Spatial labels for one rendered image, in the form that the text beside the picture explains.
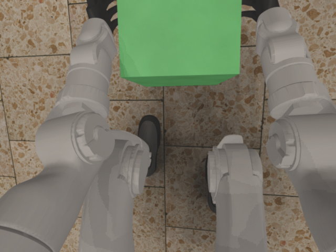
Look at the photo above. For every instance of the robot shin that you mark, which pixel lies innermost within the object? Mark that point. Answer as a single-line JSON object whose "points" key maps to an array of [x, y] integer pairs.
{"points": [[124, 135], [254, 157]]}

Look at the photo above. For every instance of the left robot upper arm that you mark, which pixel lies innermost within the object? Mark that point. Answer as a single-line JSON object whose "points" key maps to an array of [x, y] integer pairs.
{"points": [[37, 215]]}

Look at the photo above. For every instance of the robot left forearm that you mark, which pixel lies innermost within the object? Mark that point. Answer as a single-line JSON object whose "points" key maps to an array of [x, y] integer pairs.
{"points": [[89, 72]]}

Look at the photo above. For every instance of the right robot hand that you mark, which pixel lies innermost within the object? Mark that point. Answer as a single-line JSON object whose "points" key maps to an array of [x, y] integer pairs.
{"points": [[259, 5]]}

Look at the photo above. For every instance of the left robot shin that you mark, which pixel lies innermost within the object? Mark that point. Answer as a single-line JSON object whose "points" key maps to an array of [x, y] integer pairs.
{"points": [[124, 135]]}

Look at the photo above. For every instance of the carton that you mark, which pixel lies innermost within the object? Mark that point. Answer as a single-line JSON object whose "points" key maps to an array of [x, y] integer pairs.
{"points": [[179, 42]]}

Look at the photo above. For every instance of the right robot upper arm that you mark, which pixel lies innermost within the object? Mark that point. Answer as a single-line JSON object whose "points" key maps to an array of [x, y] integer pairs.
{"points": [[305, 147]]}

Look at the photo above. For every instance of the right robot shin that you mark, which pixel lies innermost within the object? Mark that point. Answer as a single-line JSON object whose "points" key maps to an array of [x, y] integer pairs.
{"points": [[254, 157]]}

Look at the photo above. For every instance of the left robot hand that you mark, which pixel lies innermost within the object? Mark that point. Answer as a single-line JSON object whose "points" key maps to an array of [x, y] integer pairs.
{"points": [[98, 9]]}

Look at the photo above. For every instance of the robot right forearm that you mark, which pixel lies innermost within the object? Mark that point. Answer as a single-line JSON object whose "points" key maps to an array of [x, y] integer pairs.
{"points": [[289, 73]]}

